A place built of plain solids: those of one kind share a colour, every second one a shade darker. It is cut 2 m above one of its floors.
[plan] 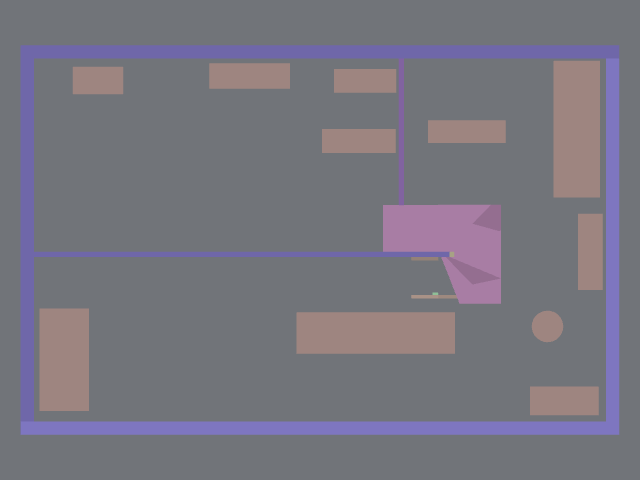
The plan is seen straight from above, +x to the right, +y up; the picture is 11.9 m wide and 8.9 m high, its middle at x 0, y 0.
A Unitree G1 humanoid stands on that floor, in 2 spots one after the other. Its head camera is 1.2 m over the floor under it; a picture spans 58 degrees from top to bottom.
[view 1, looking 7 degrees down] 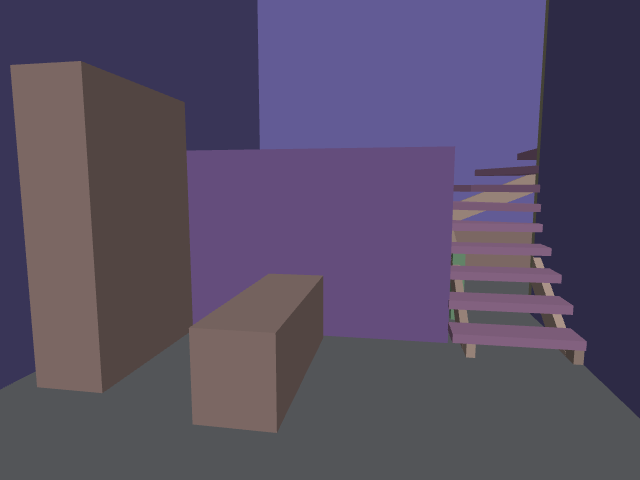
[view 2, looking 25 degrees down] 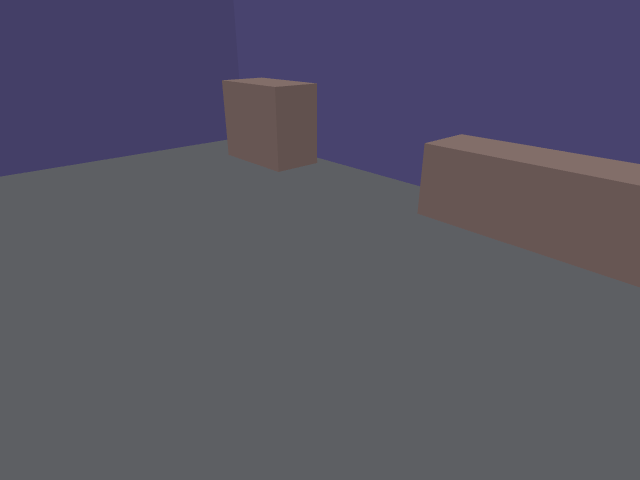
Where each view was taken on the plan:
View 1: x -1.89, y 1.06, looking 10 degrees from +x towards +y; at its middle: part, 3.43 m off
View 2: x -0.28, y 0.22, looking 138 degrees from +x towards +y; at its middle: ground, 2.84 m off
